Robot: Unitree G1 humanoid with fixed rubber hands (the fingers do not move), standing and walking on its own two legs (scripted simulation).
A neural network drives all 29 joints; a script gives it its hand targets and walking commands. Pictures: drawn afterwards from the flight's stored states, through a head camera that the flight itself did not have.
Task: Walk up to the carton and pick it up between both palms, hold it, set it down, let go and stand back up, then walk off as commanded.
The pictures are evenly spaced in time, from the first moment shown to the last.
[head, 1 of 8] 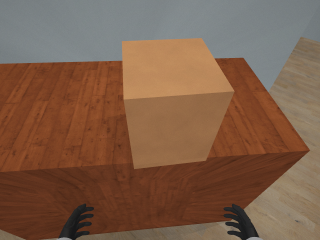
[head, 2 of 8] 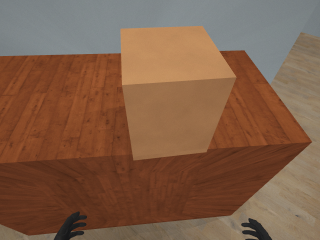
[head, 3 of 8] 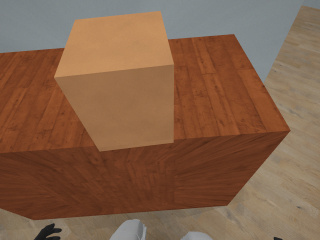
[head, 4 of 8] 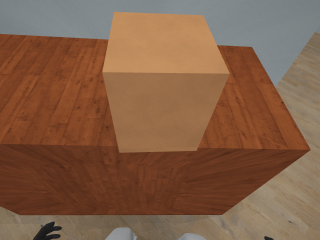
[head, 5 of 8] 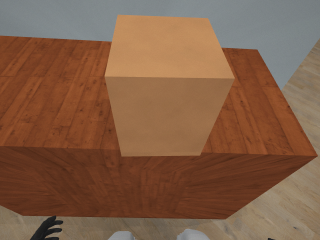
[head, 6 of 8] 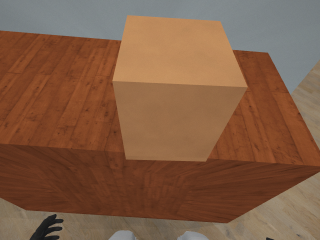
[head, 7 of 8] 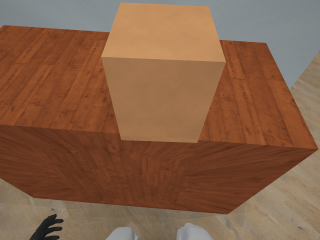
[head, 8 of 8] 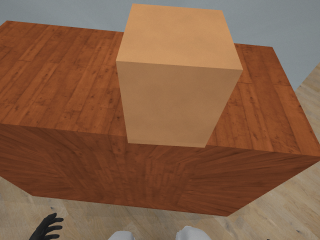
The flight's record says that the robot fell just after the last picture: no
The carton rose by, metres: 0.00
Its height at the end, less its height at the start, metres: +0.00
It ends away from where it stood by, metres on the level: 0.00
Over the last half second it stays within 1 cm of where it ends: yes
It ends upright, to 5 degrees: yes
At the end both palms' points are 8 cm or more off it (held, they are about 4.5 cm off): yes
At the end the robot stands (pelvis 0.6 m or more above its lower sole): yes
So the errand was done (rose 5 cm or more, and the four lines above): no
